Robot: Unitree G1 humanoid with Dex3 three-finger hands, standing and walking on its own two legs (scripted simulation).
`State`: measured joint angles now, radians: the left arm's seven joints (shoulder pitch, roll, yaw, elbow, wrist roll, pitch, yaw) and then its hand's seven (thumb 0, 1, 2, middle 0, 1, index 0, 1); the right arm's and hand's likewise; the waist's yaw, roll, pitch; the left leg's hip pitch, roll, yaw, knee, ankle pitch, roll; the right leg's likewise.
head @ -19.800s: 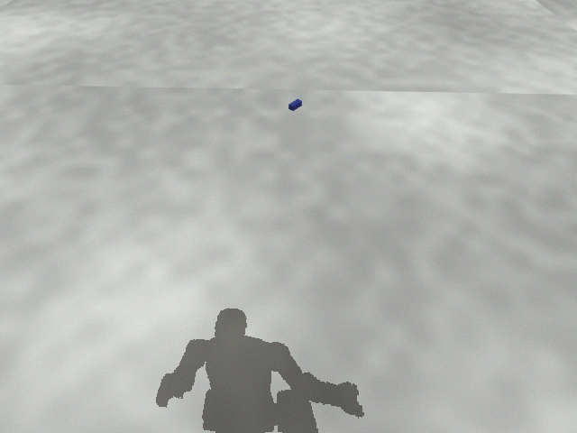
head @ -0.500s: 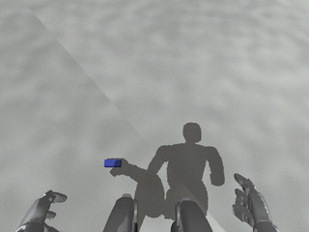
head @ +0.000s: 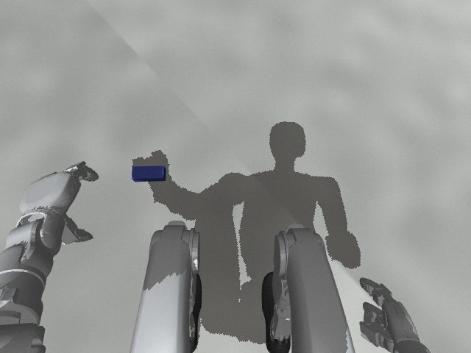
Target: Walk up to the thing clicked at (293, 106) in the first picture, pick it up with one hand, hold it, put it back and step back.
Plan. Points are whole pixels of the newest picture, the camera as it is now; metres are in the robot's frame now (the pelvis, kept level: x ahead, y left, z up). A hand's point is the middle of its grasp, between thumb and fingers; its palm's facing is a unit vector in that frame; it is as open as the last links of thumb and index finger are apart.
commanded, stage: rise first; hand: left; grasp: from above
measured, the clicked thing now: (149, 173) +0.49 +0.26 -0.42
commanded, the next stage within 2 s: approach in 1.36 s
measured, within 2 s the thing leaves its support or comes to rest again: neither
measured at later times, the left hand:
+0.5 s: hand (99, 186) +0.41 +0.32 -0.23, palm faces -0.46 -0.05 -0.89, open 11.8 cm
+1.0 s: hand (112, 178) +0.44 +0.31 -0.27, palm faces -0.44 -0.06 -0.90, open 11.7 cm
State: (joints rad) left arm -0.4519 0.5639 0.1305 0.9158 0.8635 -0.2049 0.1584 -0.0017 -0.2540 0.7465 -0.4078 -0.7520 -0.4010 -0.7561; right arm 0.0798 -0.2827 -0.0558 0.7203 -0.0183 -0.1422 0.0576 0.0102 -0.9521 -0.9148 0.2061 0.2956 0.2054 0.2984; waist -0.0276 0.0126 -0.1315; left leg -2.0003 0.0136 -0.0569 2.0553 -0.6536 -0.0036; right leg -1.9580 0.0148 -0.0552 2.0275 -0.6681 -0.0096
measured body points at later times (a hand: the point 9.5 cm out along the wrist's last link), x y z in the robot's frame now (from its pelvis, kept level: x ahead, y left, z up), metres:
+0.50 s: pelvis -0.01 +0.01 -0.08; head +0.21 +0.07 +0.31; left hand +0.42 +0.32 -0.18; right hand +0.08 -0.27 -0.19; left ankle +0.09 +0.12 -0.40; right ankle +0.09 -0.11 -0.40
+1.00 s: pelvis +0.00 +0.01 -0.10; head +0.25 +0.06 +0.27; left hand +0.45 +0.31 -0.22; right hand +0.07 -0.28 -0.22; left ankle +0.09 +0.12 -0.40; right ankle +0.09 -0.11 -0.40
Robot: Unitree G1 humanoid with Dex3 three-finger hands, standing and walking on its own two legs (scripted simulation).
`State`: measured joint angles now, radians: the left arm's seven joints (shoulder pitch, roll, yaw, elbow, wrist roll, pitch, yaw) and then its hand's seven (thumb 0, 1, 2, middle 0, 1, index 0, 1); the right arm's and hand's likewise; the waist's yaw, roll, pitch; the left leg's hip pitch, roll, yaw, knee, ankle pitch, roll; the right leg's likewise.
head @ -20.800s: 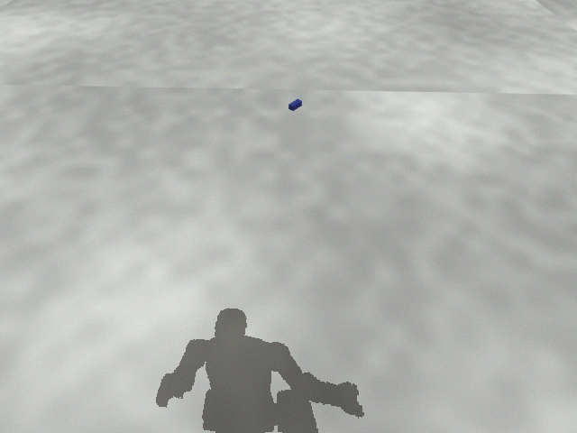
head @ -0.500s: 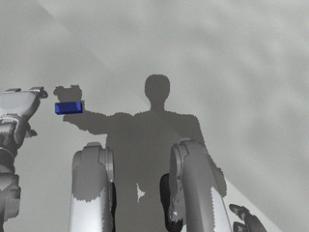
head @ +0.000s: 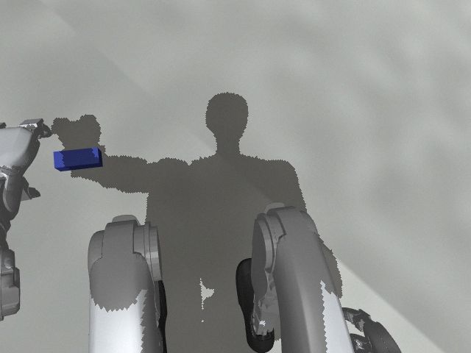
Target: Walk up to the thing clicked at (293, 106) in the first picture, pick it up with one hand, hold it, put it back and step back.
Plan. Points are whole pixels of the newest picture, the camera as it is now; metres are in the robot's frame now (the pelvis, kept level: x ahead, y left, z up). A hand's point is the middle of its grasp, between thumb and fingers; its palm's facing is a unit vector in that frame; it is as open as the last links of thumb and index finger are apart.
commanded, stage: rise first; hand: left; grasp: from above
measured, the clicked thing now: (79, 159) +0.47 +0.29 -0.32
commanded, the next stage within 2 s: approach in 0.36 s
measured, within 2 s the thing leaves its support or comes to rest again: neither
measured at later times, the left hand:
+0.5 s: hand (30, 166) +0.42 +0.33 -0.19, palm faces -0.44 -0.09 -0.90, open 12.1 cm
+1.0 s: hand (74, 122) +0.50 +0.27 -0.19, palm faces -0.35 -0.04 -0.93, open 13.2 cm
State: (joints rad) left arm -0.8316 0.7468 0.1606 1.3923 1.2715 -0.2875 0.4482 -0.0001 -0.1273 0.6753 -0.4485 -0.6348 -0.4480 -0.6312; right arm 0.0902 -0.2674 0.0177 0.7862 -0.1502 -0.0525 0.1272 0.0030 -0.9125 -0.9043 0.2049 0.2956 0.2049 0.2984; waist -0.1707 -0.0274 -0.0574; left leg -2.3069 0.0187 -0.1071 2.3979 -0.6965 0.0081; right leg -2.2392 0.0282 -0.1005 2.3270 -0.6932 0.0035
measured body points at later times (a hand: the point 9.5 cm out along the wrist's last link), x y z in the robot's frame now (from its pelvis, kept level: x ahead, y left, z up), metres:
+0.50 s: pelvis +0.00 +0.00 -0.01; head +0.24 +0.08 +0.36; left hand +0.44 +0.33 -0.14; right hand +0.07 -0.27 -0.11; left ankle +0.07 +0.12 -0.30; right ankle +0.09 -0.11 -0.30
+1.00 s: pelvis +0.00 +0.00 -0.02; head +0.26 +0.06 +0.35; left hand +0.52 +0.27 -0.13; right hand +0.02 -0.27 -0.11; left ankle +0.07 +0.12 -0.30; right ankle +0.09 -0.11 -0.30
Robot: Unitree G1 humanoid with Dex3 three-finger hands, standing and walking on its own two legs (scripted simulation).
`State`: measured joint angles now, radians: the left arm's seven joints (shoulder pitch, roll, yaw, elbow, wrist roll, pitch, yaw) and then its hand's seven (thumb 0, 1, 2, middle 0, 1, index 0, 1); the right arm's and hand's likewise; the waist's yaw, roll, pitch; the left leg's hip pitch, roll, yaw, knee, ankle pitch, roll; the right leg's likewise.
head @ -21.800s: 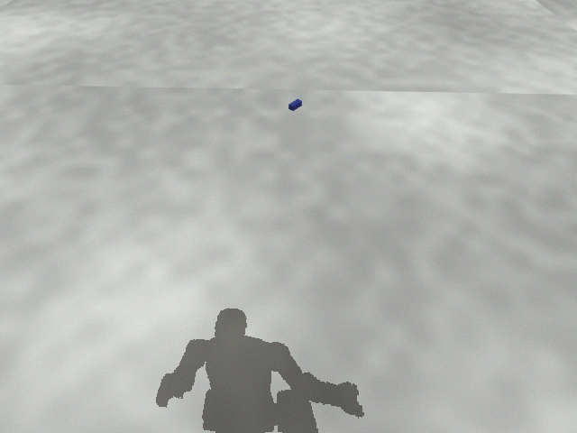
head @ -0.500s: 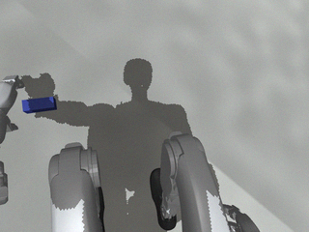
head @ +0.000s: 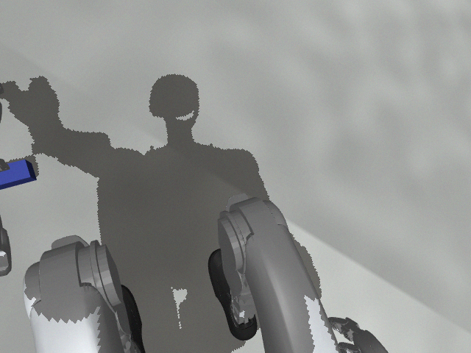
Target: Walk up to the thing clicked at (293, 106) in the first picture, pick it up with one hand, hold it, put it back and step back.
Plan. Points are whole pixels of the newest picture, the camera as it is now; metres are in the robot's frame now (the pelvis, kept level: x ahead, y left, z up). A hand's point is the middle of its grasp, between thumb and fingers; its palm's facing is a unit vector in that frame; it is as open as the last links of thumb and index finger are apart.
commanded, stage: approach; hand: left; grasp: from above
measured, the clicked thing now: (4, 176) +0.46 +0.31 -0.30
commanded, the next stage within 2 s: rest palm in 0.16 s
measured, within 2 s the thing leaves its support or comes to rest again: neither
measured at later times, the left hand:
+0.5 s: hand out of the picture +0.40 +0.31 -0.22, palm faces -0.41 -0.11 -0.91, open 13.9 cm
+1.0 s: hand out of the picture +0.45 +0.31 -0.25, palm faces -0.48 -0.17 -0.86, open 14.2 cm
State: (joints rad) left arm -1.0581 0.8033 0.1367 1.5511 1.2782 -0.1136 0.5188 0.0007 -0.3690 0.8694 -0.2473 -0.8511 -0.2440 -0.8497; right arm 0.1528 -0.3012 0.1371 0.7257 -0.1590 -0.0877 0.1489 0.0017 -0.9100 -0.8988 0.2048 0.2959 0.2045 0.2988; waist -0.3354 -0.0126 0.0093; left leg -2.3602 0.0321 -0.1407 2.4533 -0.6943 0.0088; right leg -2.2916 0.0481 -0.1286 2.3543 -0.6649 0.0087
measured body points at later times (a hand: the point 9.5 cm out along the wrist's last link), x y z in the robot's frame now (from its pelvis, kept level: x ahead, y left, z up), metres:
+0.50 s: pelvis +0.00 +0.01 -0.01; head +0.23 +0.12 +0.36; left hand +0.42 +0.32 -0.17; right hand +0.11 -0.27 -0.09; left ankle +0.07 +0.13 -0.28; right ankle +0.10 -0.11 -0.28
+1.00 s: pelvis +0.00 +0.00 -0.01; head +0.28 +0.09 +0.32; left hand +0.47 +0.31 -0.20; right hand +0.00 -0.25 -0.09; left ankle +0.07 +0.13 -0.28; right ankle +0.10 -0.11 -0.28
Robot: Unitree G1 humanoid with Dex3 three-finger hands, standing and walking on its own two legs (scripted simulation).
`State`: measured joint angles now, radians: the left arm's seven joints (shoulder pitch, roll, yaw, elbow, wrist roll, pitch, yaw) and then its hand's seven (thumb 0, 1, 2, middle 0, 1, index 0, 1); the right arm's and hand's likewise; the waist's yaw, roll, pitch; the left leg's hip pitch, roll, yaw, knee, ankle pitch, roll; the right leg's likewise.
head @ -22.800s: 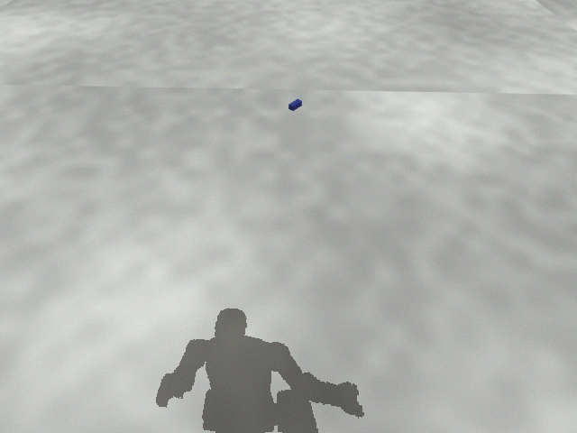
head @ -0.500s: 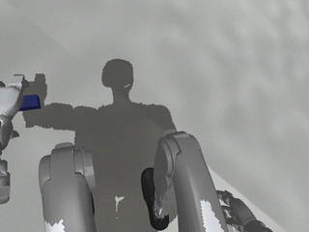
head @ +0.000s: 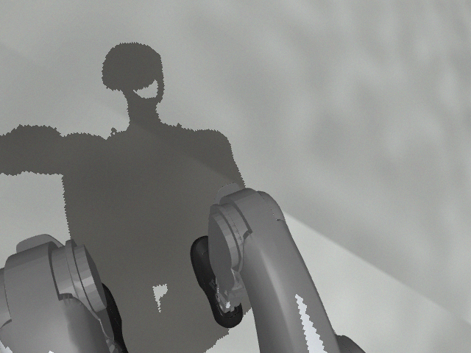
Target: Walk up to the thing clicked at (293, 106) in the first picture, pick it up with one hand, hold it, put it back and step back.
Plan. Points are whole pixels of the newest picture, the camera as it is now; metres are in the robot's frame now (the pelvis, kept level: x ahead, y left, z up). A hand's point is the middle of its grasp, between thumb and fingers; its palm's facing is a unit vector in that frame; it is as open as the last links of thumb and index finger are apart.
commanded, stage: rest palm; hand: left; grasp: from above
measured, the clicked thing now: out of the picture +0.44 +0.33 -0.29
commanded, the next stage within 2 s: close in 0.72 s
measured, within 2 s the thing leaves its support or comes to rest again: neither
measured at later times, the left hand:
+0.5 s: hand out of the picture +0.44 +0.32 -0.25, palm faces -0.38 -0.12 -0.92, open 14.1 cm
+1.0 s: hand out of the picture +0.43 +0.32 -0.25, palm faces -0.42 -0.15 -0.90, open 13.5 cm
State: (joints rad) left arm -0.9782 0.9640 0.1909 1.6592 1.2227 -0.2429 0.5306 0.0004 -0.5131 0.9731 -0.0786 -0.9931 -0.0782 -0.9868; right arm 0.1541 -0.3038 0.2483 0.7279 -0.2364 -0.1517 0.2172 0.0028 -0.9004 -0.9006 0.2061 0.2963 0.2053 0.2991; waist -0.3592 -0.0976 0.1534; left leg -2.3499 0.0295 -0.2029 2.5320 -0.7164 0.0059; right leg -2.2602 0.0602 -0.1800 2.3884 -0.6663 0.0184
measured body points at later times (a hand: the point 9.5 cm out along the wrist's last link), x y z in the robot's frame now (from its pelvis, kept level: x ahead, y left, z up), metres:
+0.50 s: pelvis +0.00 +0.01 -0.01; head +0.26 +0.14 +0.33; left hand +0.45 +0.32 -0.20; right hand +0.08 -0.25 -0.06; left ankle +0.06 +0.13 -0.27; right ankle +0.11 -0.11 -0.27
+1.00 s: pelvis -0.01 +0.01 +0.00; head +0.26 +0.14 +0.33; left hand +0.45 +0.32 -0.20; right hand +0.04 -0.24 -0.06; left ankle +0.06 +0.13 -0.27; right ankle +0.11 -0.11 -0.27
